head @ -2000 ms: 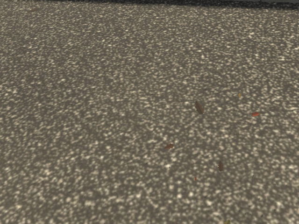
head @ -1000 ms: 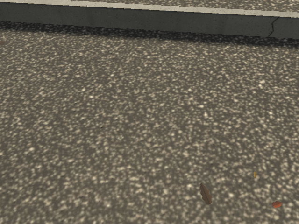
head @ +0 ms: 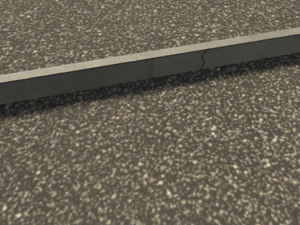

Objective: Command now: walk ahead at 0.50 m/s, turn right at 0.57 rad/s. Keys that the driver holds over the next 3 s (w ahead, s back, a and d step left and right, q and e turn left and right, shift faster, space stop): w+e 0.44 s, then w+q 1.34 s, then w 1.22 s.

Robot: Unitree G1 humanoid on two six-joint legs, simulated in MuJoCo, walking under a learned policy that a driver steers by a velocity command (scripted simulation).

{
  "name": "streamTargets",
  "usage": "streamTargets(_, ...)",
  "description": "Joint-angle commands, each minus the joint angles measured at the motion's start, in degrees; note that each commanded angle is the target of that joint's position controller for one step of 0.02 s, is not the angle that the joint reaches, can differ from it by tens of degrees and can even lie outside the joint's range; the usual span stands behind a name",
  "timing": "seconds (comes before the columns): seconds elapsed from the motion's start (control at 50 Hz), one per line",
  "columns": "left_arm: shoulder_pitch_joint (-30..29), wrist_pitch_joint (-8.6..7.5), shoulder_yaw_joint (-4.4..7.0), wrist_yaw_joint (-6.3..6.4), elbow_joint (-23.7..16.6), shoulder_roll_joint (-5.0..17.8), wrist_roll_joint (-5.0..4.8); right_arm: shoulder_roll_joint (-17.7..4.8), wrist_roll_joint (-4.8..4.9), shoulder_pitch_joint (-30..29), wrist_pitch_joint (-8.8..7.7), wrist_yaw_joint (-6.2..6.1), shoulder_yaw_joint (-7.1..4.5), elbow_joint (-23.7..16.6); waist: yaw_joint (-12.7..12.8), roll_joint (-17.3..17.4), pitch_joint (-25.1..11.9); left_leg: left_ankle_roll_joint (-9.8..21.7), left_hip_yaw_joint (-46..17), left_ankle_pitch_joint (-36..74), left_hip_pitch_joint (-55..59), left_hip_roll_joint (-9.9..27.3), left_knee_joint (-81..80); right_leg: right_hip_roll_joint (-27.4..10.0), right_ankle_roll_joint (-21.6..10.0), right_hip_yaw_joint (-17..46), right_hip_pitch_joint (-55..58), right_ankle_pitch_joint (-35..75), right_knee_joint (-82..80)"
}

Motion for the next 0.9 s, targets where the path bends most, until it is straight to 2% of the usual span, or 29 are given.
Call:
streamTargets(0.02,-4.07,-0.62,0.49,-0.01,-4.77,3.15,0.35,-9.74,-0.10,1.29,0.40,-0.63,-1.97,-2.09,1.40,6.82,1.83,6.21,-3.16,42.75,1.44,16.45,1.29,2.99,-2.53,-3.42,2.44,-5.70,-3.79)
streamTargets(0.06,2.19,-0.80,1.30,0.61,-3.40,4.60,0.47,-11.71,-0.09,1.30,1.53,-0.72,-2.46,-1.99,4.14,7.95,-2.21,5.79,-1.65,57.74,3.19,16.48,13.27,7.28,-4.92,-5.07,10.32,-11.41,-5.55)
streamTargets(0.08,9.43,-1.35,2.09,1.16,-1.30,5.73,0.59,-12.26,0.14,0.79,2.19,-0.58,-2.55,-2.37,7.20,6.86,-6.45,5.13,-0.78,56.46,0.64,15.98,24.34,9.47,-6.47,-4.95,19.26,-10.60,-9.14)
streamTargets(0.1,19.14,-1.82,3.61,2.08,1.63,9.28,1.29,-11.75,0.15,0.02,2.42,-0.37,-2.33,-3.70,11.45,2.82,-12.18,3.10,-0.41,42.89,-9.93,14.69,40.19,6.04,-9.03,2.25,34.08,-11.95,-12.66)
streamTargets(0.12,19.48,-1.78,5.23,2.90,0.99,16.52,1.19,-4.66,0.73,1.40,1.98,0.80,-0.86,-8.31,7.96,-11.27,-16.80,-0.54,-1.65,-6.81,-36.31,5.45,60.52,-12.14,-16.51,31.08,52.39,-14.22,-15.30)
streamTargets(0.14,21.52,-0.91,5.38,3.34,-0.31,17.45,-0.45,-9.23,0.22,-5.38,1.27,1.21,-1.84,-10.67,10.29,-4.83,-19.33,-1.40,-14.68,-13.37,-44.76,0.32,68.25,-15.98,-18.83,47.64,53.37,-12.21,-23.45)
streamTargets(0.16,19.17,-0.56,4.96,3.84,0.66,16.04,-0.75,-8.87,0.69,-10.25,0.67,1.50,-1.67,-12.18,9.31,-1.04,-11.05,-0.61,-17.63,-6.72,-49.38,3.75,67.04,-14.32,-17.15,37.09,48.45,-6.88,-24.15)
streamTargets(0.18,16.26,-0.84,4.16,4.03,0.72,12.82,-1.32,-8.12,0.90,-9.28,0.05,1.42,-1.21,-11.67,6.76,1.21,-6.07,-0.24,-17.75,-1.90,-46.81,5.86,61.31,-12.13,-15.03,30.80,40.52,0.03,-24.69)
streamTargets(0.2,13.35,-1.32,3.60,4.18,0.28,10.75,-1.55,-8.13,0.29,-8.26,0.30,1.23,-1.35,-10.81,4.26,2.64,-3.58,-0.42,-18.12,-0.58,-42.88,7.19,56.92,-8.94,-12.96,26.02,34.52,5.99,-25.35)
streamTargets(0.22,11.45,-1.80,3.03,4.33,-0.04,9.18,-2.05,-8.07,-0.89,-6.64,1.33,1.19,-1.34,-10.58,2.18,2.17,-3.45,-1.10,-18.50,-0.23,-38.99,7.68,54.44,-6.54,-12.15,22.77,30.50,9.62,-26.10)
streamTargets(0.26,12.05,-3.06,2.64,4.05,-0.16,8.85,-2.35,-7.47,-1.68,-5.69,3.27,1.54,-1.29,-10.66,1.01,1.68,-4.40,-2.26,-18.17,-0.16,-36.04,7.36,51.50,-4.50,-12.15,20.54,27.60,13.87,-26.76)
streamTargets(0.32,15.65,-3.73,3.04,3.81,0.52,10.85,-2.20,-6.83,-1.56,-10.80,4.35,1.87,-1.02,-12.80,2.10,0.88,-2.52,-3.52,-17.31,5.08,-39.15,6.95,45.26,-2.81,-11.54,19.92,25.96,11.20,-28.75)
streamTargets(0.44,23.01,-3.62,3.02,3.95,1.46,11.26,-2.10,-7.37,-1.07,-23.18,4.25,2.17,-0.53,-17.34,6.68,-1.03,-0.64,-3.73,-17.95,15.37,-45.32,4.84,31.67,-2.20,-9.29,22.47,32.65,11.20,-27.95)
streamTargets(0.5,25.58,-3.96,2.25,4.42,2.59,9.83,-1.75,-6.43,-0.90,-26.46,3.59,2.81,0.30,-18.36,8.20,-1.71,-0.06,-1.98,-15.88,18.40,-43.89,3.86,24.92,-2.65,-8.05,19.97,36.47,16.60,-27.42)
streamTargets(0.54,26.60,-4.23,1.97,4.68,3.14,10.06,-1.28,-6.63,-0.54,-28.55,3.18,3.05,0.50,-19.37,8.89,-2.25,0.78,0.04,-14.67,18.04,-41.76,2.98,21.45,-3.92,-7.16,19.22,38.45,19.69,-27.31)
streamTargets(0.58,25.26,-4.47,1.99,5.01,3.33,11.16,-0.82,-7.65,-0.30,-26.41,2.89,3.05,0.24,-19.25,7.01,-3.01,0.97,2.68,-14.28,14.56,-36.91,1.76,18.15,-5.28,-5.62,17.65,39.71,25.82,-25.85)
streamTargets(0.6,24.08,-4.64,2.01,5.17,3.28,11.74,-0.68,-8.50,-0.19,-22.91,2.75,2.80,-0.15,-18.19,5.21,-3.43,-0.22,3.97,-13.73,12.08,-31.77,0.11,16.93,-5.21,-4.56,16.20,39.90,33.92,-23.03)
streamTargets(0.62,23.48,-4.69,2.11,5.21,3.46,12.44,-0.36,-9.69,0.02,-17.58,2.58,2.31,-0.75,-16.45,2.93,-3.59,-3.01,5.21,-12.97,9.40,-25.64,-2.08,16.42,-4.77,-3.82,14.77,40.70,42.58,-17.06)
streamTargets(0.64,22.50,-4.56,2.12,5.08,3.52,12.76,-0.25,-10.46,-0.03,-9.11,2.24,1.69,-1.31,-13.64,-1.16,-1.91,-7.23,6.67,-12.02,10.39,-16.59,-3.70,13.10,-2.91,-2.97,12.05,39.93,45.75,-6.68)
streamTargets(0.66,22.47,-4.73,1.58,5.06,2.62,11.41,-0.38,-12.66,-0.85,-0.20,1.86,1.08,-2.04,-11.62,-4.71,0.63,-12.65,9.28,-19.73,8.35,-3.14,3.01,13.06,-1.09,-2.18,10.34,31.17,33.53,7.28)
streamTargets(0.68,27.87,-4.91,0.76,4.55,1.06,7.00,-2.18,-19.58,-1.88,4.32,1.87,1.02,-3.81,-11.25,-2.38,13.95,-18.66,17.71,-48.50,5.30,11.03,18.39,9.73,8.96,1.36,5.30,12.23,1.62,30.10)
streamTargets(0.7,27.28,-5.22,0.97,4.37,1.05,9.28,-0.27,-16.87,0.56,0.00,2.81,2.03,-3.37,-10.67,0.24,13.50,-16.97,19.44,-63.31,4.64,9.98,20.09,1.33,10.58,0.98,8.79,2.56,-22.56,35.80)
streamTargets(0.72,22.64,-5.21,0.95,4.16,0.18,9.85,0.34,-13.86,1.32,-5.92,3.09,2.38,-2.76,-11.96,2.14,7.67,-7.79,18.77,-55.17,-0.59,2.01,18.76,1.13,6.31,0.95,10.24,-1.11,-18.27,36.44)
streamTargets(0.74,18.09,-5.57,0.62,3.80,-0.75,9.86,0.40,-10.96,1.06,-8.32,3.04,2.57,-2.08,-12.42,1.88,2.74,-3.78,17.51,-48.09,2.89,-4.52,16.10,-0.03,3.98,1.21,9.72,-0.87,-14.76,33.25)
streamTargets(0.76,16.36,-5.46,0.45,3.50,-1.55,9.04,0.38,-10.01,0.73,-8.64,2.87,2.41,-1.69,-12.01,2.88,2.23,-1.48,16.06,-43.50,7.57,-8.83,13.22,-1.08,2.37,1.58,9.45,0.24,-13.70,29.57)
streamTargets(0.78,16.39,-4.81,0.24,3.35,-2.13,8.65,0.83,-9.56,0.87,-8.24,2.61,2.19,-1.44,-11.12,4.13,3.14,-0.97,14.82,-40.12,12.20,-11.80,10.85,-1.88,1.29,2.44,9.25,2.27,-13.24,26.40)
streamTargets(0.82,16.77,-3.57,-0.27,3.12,-2.45,7.56,1.09,-10.67,1.24,-6.39,1.78,2.10,-1.75,-10.12,4.77,4.76,-2.50,15.00,-36.75,19.16,-13.52,8.85,-2.47,1.00,4.15,7.92,4.27,-13.10,23.07)
streamTargets(0.86,14.08,-2.98,-0.65,3.07,-3.63,6.99,0.96,-11.79,1.45,-4.63,1.62,1.93,-2.16,-9.58,4.41,4.81,-2.29,15.49,-34.84,19.61,-14.65,7.70,-3.57,0.57,5.78,6.76,2.62,-11.51,19.16)
streamTargets(0.9,8.29,-2.80,-0.94,3.03,-5.79,6.78,0.78,-12.19,1.53,-2.69,1.82,1.71,-2.40,-9.18,3.02,4.78,-0.53,15.09,-34.44,18.45,-14.93,6.73,-4.92,0.00,7.26,5.99,-0.25,-7.26,13.11)
Next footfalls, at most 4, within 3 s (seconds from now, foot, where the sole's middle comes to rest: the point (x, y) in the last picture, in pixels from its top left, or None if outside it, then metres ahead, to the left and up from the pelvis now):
0.10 right None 0.20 -0.09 -0.77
0.66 left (154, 203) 0.55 -0.02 -0.77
1.18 right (195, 152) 0.81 -0.24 -0.77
1.70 left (141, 120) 1.02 0.02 -0.77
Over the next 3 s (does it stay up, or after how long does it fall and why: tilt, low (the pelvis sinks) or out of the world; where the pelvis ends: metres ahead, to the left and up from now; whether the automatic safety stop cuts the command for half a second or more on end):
stays up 1.64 0.14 0.15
